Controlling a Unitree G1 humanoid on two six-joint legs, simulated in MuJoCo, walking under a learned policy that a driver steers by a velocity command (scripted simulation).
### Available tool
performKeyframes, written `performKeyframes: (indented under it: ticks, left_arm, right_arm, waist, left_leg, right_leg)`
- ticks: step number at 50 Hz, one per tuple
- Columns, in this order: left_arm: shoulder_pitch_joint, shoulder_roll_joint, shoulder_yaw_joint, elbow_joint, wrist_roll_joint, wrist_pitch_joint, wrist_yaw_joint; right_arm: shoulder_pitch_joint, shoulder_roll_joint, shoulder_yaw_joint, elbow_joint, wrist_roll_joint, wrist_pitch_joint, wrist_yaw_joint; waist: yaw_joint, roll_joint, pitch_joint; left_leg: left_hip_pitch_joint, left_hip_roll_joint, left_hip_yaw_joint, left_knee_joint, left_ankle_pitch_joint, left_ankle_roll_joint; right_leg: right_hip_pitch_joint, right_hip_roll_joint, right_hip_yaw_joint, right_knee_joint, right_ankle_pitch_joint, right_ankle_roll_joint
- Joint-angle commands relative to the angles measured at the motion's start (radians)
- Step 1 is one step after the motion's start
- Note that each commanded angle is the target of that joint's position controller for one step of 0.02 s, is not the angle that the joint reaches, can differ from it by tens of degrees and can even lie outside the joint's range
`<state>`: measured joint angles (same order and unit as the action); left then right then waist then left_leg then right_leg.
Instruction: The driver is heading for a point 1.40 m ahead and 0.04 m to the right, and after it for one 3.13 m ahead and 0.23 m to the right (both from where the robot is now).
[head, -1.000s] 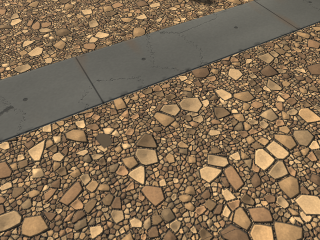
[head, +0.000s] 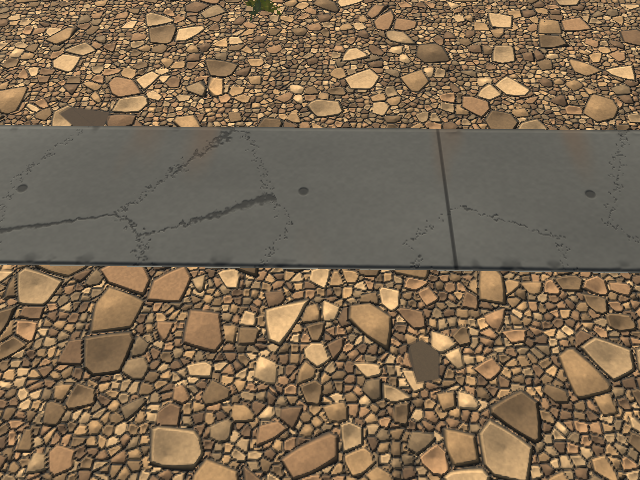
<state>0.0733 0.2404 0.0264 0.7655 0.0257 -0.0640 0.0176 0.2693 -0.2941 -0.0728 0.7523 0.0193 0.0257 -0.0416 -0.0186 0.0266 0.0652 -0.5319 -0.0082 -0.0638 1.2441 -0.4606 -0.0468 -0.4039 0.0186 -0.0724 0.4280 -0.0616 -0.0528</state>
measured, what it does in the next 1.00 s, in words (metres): steps on the spot: left foot, then right foot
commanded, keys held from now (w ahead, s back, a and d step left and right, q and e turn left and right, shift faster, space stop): q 0.12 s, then no key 0.88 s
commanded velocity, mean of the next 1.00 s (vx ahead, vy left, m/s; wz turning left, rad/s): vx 0.02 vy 0.00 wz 0.21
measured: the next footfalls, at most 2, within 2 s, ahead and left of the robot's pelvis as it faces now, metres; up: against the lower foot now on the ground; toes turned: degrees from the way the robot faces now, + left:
left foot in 0.28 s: +0.08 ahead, +0.15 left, +0.00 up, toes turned +9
right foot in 0.62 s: +0.09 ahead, -0.08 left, +0.00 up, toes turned +9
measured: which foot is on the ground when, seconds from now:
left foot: up 0.00-0.26, down 0.28-1.00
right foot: down 0.00-0.28, up 0.30-0.60, down 0.62-1.00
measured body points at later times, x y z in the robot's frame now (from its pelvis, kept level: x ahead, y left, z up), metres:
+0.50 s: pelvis +0.04 +0.05 +0.01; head +0.06 +0.08 +0.46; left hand +0.11 +0.34 -0.12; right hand +0.24 -0.17 -0.08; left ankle +0.04 +0.14 -0.73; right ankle +0.07 -0.10 -0.68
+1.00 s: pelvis +0.04 +0.04 +0.00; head +0.05 +0.04 +0.45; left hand +0.08 +0.30 -0.14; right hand +0.19 -0.19 -0.12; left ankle +0.04 +0.14 -0.73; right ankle +0.05 -0.09 -0.73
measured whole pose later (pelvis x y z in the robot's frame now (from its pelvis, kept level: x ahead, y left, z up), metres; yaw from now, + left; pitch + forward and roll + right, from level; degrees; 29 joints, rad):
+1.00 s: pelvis +0.04 +0.04 +0.00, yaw +10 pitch -1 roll +0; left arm 0.18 0.21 0.02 0.98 0.00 -0.01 0.03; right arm 0.22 -0.21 -0.05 0.84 -0.01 0.00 -0.03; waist 0.01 0.00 0.03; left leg -0.24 -0.03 0.00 0.53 -0.27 0.03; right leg -0.20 -0.02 -0.01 0.53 -0.31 0.02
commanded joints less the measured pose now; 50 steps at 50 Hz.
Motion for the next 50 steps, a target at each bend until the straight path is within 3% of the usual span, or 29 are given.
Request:
performKeyframes:
  ticks: [1, 4, 10, 12, 13, 14, 15, 16, 17, 18, 19, 21, 24, 27, 29, 30, 31, 32, 33, 34, 35, 38, 50]
  left_arm:
    - [-0.012, 0.139, 0.038, -0.044, 0.002, -0.01, 0.006]
    - [-0.005, 0.176, 0.054, -0.041, -0.012, 0.003, 0.016]
    - [0.009, 0.211, 0.065, -0.023, -0.037, 0.039, 0.005]
    - [0.008, 0.195, 0.058, -0.012, -0.052, 0.05, 0.002]
    - [0.054, 0.159, 0.047, 0.009, -0.053, 0.054, -0.002]
    - [0.081, 0.086, 0.025, 0.004, -0.027, 0.054, -0.013]
    - [0.049, 0.082, 0.024, -0.036, -0.009, 0.047, -0.013]
    - [-0.013, 0.157, 0.047, -0.04, -0.012, 0.049, -0.004]
    - [0.008, 0.162, 0.055, -0.032, -0.03, 0.057, -0.003]
    - [0.053, 0.153, 0.058, 0.001, -0.031, 0.066, 0.002]
    - [0.072, 0.155, 0.062, 0.021, -0.021, 0.073, 0.008]
    - [0.1, 0.131, 0.058, 0.037, -0.022, 0.076, 0.008]
    - [0.054, 0.085, 0.036, 0.028, -0.028, 0.074, 0.006]
    - [0.034, 0.094, 0.031, 0.021, -0.031, 0.075, 0.002]
    - [0.065, 0.09, 0.027, 0.037, -0.032, 0.071, 0.0]
    - [0.088, 0.09, 0.024, 0.049, -0.022, 0.066, -0.003]
    - [0.111, 0.119, 0.026, 0.057, -0.006, 0.062, -0.002]
    - [0.123, 0.184, 0.039, 0.063, -0.005, 0.063, 0.001]
    - [0.104, 0.182, 0.046, 0.082, -0.026, 0.062, -0.003]
    - [0.087, 0.13, 0.036, 0.077, -0.03, 0.058, -0.008]
    - [0.076, 0.109, 0.029, 0.083, -0.021, 0.053, -0.006]
    - [0.083, 0.097, 0.022, 0.104, -0.017, 0.037, 0.0]
    - [0.108, 0.087, 0.015, 0.186, -0.022, 0.042, 0.016]
  right_arm:
    - [0.113, -0.021, -0.007, -0.063, -0.001, 0.009, -0.007]
    - [0.043, -0.031, -0.003, -0.11, -0.008, 0.007, 0.003]
    - [-0.013, -0.054, -0.004, -0.147, -0.011, 0.014, 0.029]
    - [0.035, -0.05, -0.008, -0.13, -0.015, 0.01, 0.037]
    - [0.058, -0.072, -0.017, -0.123, -0.02, 0.008, 0.035]
    - [0.061, -0.15, -0.034, -0.14, -0.027, 0.008, 0.025]
    - [0.008, -0.23, -0.042, -0.178, -0.047, 0.007, 0.019]
    - [0.021, -0.184, -0.033, -0.175, -0.063, -0.015, 0.022]
    - [-0.022, -0.149, -0.02, -0.17, -0.063, -0.034, 0.026]
    - [-0.077, -0.129, -0.016, -0.172, -0.047, -0.046, 0.03]
    - [-0.114, -0.098, -0.005, -0.172, -0.035, -0.055, 0.031]
    - [-0.134, -0.055, 0.013, -0.163, -0.037, -0.061, 0.029]
    - [-0.116, -0.049, 0.014, -0.141, -0.036, -0.056, 0.024]
    - [-0.087, -0.066, 0.009, -0.113, -0.035, -0.045, 0.023]
    - [-0.106, -0.052, 0.015, -0.098, -0.024, -0.042, 0.023]
    - [-0.099, -0.047, 0.017, -0.085, -0.017, -0.043, 0.024]
    - [-0.073, -0.033, 0.022, -0.073, -0.022, -0.051, 0.026]
    - [-0.039, -0.031, 0.021, -0.069, -0.04, -0.061, 0.033]
    - [-0.032, -0.029, 0.017, -0.065, -0.044, -0.065, 0.035]
    - [-0.092, -0.047, 0.014, -0.063, -0.044, -0.062, 0.032]
    - [-0.124, -0.04, 0.011, -0.068, -0.037, -0.057, 0.026]
    - [-0.11, -0.018, 0.009, -0.054, -0.036, -0.038, 0.018]
    - [-0.06, -0.008, -0.002, 0.053, -0.028, -0.044, 0.01]
  waist:
    - [-0.016, -0.126, -0.138]
    - [0.001, -0.105, -0.189]
    - [0.015, -0.138, -0.17]
    - [-0.018, -0.128, -0.172]
    - [-0.021, -0.104, -0.167]
    - [0.011, 0.091, -0.169]
    - [0.023, 0.28, -0.121]
    - [-0.028, 0.171, -0.139]
    - [0.006, 0.147, -0.133]
    - [0.035, 0.112, -0.137]
    - [0.045, 0.106, -0.144]
    - [0.066, 0.089, -0.164]
    - [0.034, 0.101, -0.162]
    - [0.003, 0.113, -0.154]
    - [0.027, 0.101, -0.139]
    - [0.044, 0.079, -0.133]
    - [0.037, 0.047, -0.156]
    - [-0.005, -0.05, -0.159]
    - [-0.019, -0.134, -0.147]
    - [0.019, -0.112, -0.116]
    - [0.023, -0.102, -0.107]
    - [0.022, -0.087, -0.087]
    - [0.031, -0.021, -0.056]
  left_leg:
    - [0.014, 0.064, 0.019, -0.089, 0.051, -0.01]
    - [0.02, 0.098, 0.02, -0.215, 0.115, -0.002]
    - [0.167, 0.055, 0.086, -0.49, 0.135, 0.047]
    - [0.288, 0.013, 0.124, -0.698, 0.223, 0.086]
    - [0.368, 0.009, 0.099, -0.801, 0.281, 0.113]
    - [0.468, 0.2, -0.159, -0.904, 0.444, 0.173]
    - [0.424, 0.395, -0.396, -0.944, 0.563, 0.339]
    - [0.348, 0.386, -0.364, -0.95, 0.545, 0.379]
    - [0.337, 0.329, -0.281, -0.943, 0.54, 0.34]
    - [0.339, 0.274, -0.211, -0.932, 0.526, 0.289]
    - [0.337, 0.252, -0.171, -0.923, 0.579, 0.264]
    - [0.32, 0.217, -0.104, -0.905, 0.706, 0.258]
    - [0.365, 0.201, -0.086, -0.882, 0.685, 0.26]
    - [0.383, 0.225, -0.141, -0.871, 0.625, 0.287]
    - [0.364, 0.209, -0.151, -0.852, 0.577, 0.269]
    - [0.335, 0.188, -0.142, -0.844, 0.541, 0.236]
    - [0.306, 0.154, -0.131, -0.834, 0.467, 0.191]
    - [0.266, 0.086, -0.077, -0.805, 0.363, 0.151]
    - [0.288, 0.033, -0.017, -0.818, 0.315, 0.118]
    - [0.319, 0.024, -0.001, -0.795, 0.304, 0.101]
    - [0.33, 0.027, 0.004, -0.782, 0.317, 0.101]
    - [0.333, 0.033, -0.005, -0.785, 0.343, 0.112]
    - [0.331, 0.034, 0.002, -0.8, 0.337, 0.097]
  right_leg:
    - [0.096, -0.274, 0.174, -0.203, 0.156, -0.22]
    - [0.163, -0.331, 0.161, -0.209, 0.141, -0.244]
    - [0.166, -0.322, 0.094, -0.177, -0.03, -0.196]
    - [0.152, -0.297, 0.066, -0.09, -0.046, -0.145]
    - [0.11, -0.257, 0.033, -0.017, -0.094, -0.082]
    - [-0.025, -0.161, -0.066, 0.209, -0.27, 0.021]
    - [-0.225, -0.04, -0.064, 0.382, -0.553, 0.082]
    - [-0.202, -0.068, 0.058, 0.554, -0.554, 0.084]
    - [-0.202, -0.073, 0.088, 0.608, -0.488, 0.078]
    - [-0.191, -0.079, 0.096, 0.622, -0.42, 0.081]
    - [-0.176, -0.083, 0.101, 0.633, -0.358, 0.09]
    - [-0.099, -0.077, 0.097, 0.624, -0.292, 0.108]
    - [-0.035, -0.078, 0.087, 0.412, -0.283, 0.118]
    - [0.031, -0.065, 0.072, 0.269, -0.338, 0.114]
    - [0.11, -0.056, 0.06, 0.09, -0.23, 0.097]
    - [0.188, -0.059, 0.067, -0.029, -0.071, 0.083]
    - [0.274, -0.101, 0.118, -0.038, 0.06, 0.067]
    - [0.315, -0.153, 0.15, 0.016, 0.197, 0.042]
    - [0.245, -0.135, 0.132, 0.038, 0.052, 0.008]
    - [0.18, -0.116, 0.132, 0.013, -0.052, 0.01]
    - [0.152, -0.112, 0.131, -0.001, -0.088, 0.021]
    - [0.141, -0.097, 0.116, -0.001, -0.109, 0.041]
    - [0.153, -0.075, 0.104, 0.003, -0.136, 0.04]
